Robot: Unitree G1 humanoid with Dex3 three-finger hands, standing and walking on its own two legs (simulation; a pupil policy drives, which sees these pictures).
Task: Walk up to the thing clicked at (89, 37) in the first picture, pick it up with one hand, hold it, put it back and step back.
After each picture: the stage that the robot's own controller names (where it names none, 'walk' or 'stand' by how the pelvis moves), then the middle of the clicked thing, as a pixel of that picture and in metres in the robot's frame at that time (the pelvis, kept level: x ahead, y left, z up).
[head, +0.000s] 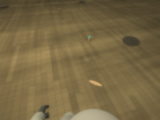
stand; (89, 38) +1.93 +0.07 -0.72
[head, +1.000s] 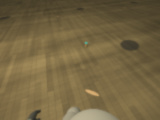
walk; (86, 44) +1.78 +0.26 -0.71
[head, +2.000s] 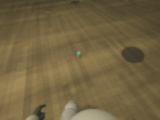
walk; (78, 55) +1.18 +0.30 -0.72
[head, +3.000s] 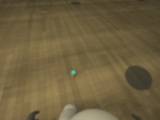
walk; (73, 74) +0.70 +0.24 -0.70
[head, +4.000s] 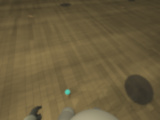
walk; (67, 93) +0.40 +0.21 -0.71
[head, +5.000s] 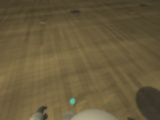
stand; (72, 102) +0.32 +0.17 -0.72
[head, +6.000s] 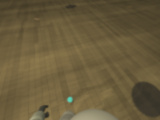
stand; (70, 100) +0.31 +0.19 -0.72
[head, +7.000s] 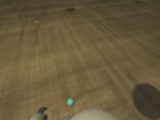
stand; (70, 102) +0.30 +0.19 -0.72
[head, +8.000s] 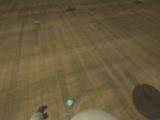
stand; (70, 103) +0.29 +0.19 -0.73
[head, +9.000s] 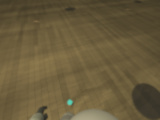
go down; (70, 103) +0.29 +0.19 -0.72
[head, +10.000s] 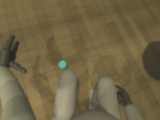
go down; (62, 65) +0.37 +0.22 -0.34
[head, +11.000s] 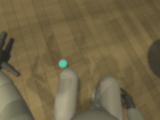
approach; (63, 64) +0.37 +0.23 -0.29
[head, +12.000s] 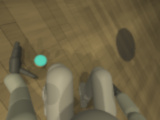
close in; (40, 62) +0.35 +0.25 -0.22
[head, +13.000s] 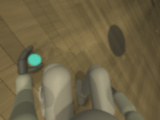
close; (34, 61) +0.35 +0.26 -0.21
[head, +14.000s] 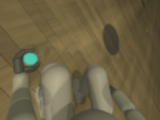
close; (29, 61) +0.35 +0.26 -0.22
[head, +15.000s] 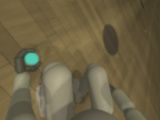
lift; (30, 60) +0.35 +0.26 -0.22
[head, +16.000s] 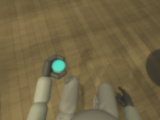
lift; (59, 69) +0.31 +0.21 -0.01
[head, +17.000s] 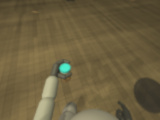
hold; (65, 72) +0.32 +0.17 +0.02
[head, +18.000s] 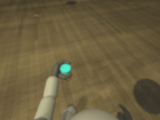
hold; (66, 73) +0.32 +0.17 +0.02
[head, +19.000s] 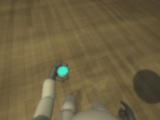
crouch; (63, 75) +0.32 +0.18 -0.04
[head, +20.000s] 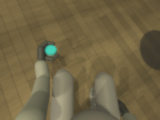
lower; (52, 54) +0.43 +0.24 -0.09
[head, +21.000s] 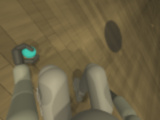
lower; (29, 55) +0.39 +0.26 -0.22
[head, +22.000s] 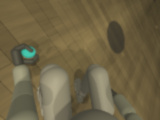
lower; (29, 55) +0.38 +0.28 -0.22
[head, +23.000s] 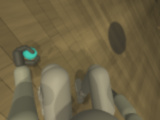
lower; (30, 56) +0.37 +0.28 -0.21
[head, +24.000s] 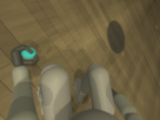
lower; (28, 56) +0.37 +0.28 -0.22
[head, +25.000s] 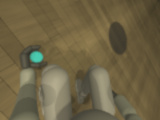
open; (35, 59) +0.37 +0.25 -0.22
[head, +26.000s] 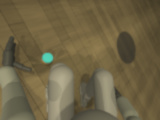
stand; (46, 59) +0.37 +0.24 -0.23
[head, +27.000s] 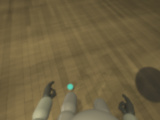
stand; (70, 87) +0.35 +0.18 -0.58
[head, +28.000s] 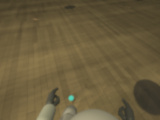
stand; (71, 99) +0.34 +0.17 -0.66
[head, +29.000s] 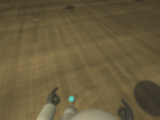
stand; (71, 99) +0.33 +0.17 -0.67
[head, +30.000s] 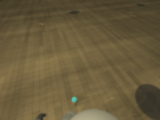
stand; (74, 100) +0.35 +0.16 -0.72
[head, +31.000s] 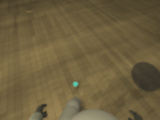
walk; (75, 85) +0.44 +0.18 -0.69
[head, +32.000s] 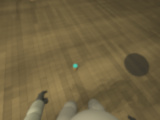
walk; (75, 67) +0.72 +0.18 -0.70
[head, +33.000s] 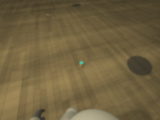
stand; (81, 64) +0.97 +0.19 -0.71
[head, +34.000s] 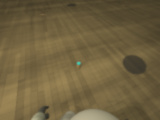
stand; (78, 65) +0.96 +0.19 -0.72
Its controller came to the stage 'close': yes
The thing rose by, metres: 0.72
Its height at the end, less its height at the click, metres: +0.00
